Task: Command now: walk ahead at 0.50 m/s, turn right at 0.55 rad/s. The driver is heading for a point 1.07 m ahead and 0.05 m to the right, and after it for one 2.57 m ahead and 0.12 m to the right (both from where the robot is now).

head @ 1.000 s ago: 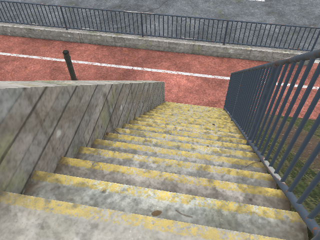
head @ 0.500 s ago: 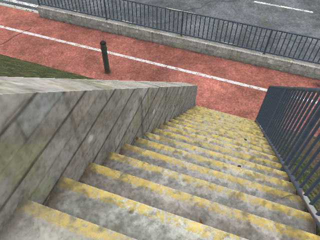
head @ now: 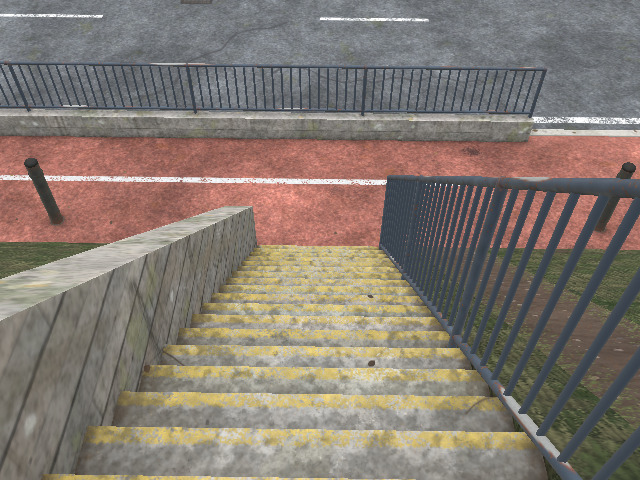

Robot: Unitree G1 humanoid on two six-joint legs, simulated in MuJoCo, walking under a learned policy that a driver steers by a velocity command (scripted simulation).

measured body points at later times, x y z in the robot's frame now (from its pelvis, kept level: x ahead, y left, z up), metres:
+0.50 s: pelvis +0.21 -0.01 -0.13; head +0.20 +0.00 +0.32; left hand +0.19 +0.24 -0.27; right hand +0.31 -0.26 -0.24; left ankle +0.33 +0.06 -0.87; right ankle +0.05 -0.11 -0.71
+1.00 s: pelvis +0.37 -0.05 -0.28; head +0.37 -0.04 +0.17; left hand +0.57 +0.09 -0.41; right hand +0.13 -0.13 -0.41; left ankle +0.30 +0.07 -0.93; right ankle +0.53 -0.27 -0.95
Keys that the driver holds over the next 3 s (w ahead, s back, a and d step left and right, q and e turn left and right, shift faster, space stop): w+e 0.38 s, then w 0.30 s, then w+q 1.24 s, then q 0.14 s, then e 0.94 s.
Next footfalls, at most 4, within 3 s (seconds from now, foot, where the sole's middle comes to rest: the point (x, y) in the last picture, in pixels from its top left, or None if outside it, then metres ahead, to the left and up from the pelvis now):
0.02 right None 0.08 -0.12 -0.76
0.52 left None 0.34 0.06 -0.97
1.14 right None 0.54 -0.23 -1.18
1.78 left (324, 471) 0.78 -0.01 -1.39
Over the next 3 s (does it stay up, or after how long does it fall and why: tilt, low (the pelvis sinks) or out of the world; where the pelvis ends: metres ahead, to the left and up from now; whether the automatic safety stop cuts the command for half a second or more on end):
stays up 0.96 -0.07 -0.82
